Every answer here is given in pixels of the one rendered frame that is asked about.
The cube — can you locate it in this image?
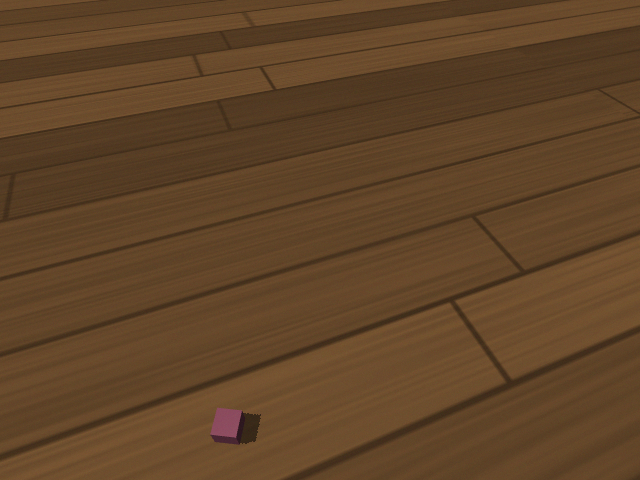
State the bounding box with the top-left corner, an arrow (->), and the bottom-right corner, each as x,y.
210,408 -> 245,445

